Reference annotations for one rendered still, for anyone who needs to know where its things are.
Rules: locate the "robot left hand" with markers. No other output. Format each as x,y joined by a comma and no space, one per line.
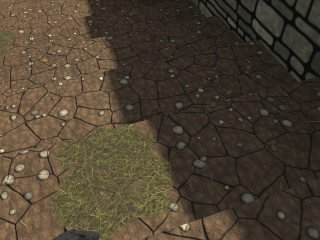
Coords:
72,234

